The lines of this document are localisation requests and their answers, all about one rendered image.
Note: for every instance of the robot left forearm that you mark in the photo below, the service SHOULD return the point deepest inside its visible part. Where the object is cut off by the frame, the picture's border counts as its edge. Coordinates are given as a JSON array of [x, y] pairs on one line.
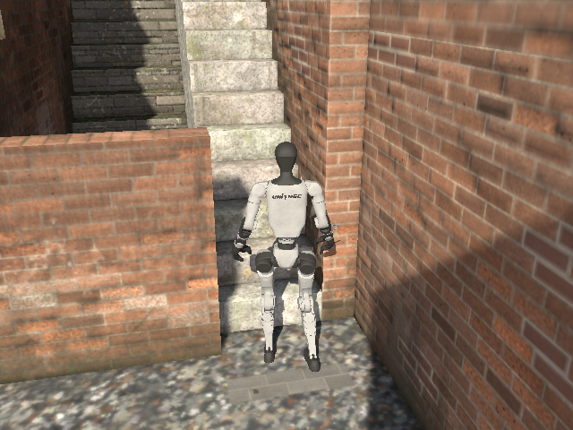
[[242, 236]]

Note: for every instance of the robot right forearm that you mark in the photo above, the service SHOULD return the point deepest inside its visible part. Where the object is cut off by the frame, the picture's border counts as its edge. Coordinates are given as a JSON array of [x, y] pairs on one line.
[[327, 232]]

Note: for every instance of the robot right hand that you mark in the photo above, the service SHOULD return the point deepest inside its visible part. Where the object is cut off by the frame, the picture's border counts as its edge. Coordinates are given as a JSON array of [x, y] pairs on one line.
[[327, 246]]

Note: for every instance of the robot right upper arm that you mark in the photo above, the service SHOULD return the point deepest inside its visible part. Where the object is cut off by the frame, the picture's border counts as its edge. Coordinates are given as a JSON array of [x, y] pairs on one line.
[[318, 202]]

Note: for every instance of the left robot foot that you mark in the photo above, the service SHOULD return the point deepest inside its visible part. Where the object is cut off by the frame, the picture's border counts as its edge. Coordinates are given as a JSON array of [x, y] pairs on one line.
[[269, 355]]

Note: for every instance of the robot left hand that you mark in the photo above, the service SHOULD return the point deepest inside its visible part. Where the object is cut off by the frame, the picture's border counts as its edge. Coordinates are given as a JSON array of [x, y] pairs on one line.
[[236, 250]]

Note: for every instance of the robot left upper arm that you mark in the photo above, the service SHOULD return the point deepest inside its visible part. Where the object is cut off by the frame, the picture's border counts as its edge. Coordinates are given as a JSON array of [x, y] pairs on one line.
[[253, 205]]

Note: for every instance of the left robot shin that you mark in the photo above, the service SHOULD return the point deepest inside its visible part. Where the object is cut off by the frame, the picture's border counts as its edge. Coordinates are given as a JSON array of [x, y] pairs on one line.
[[268, 322]]

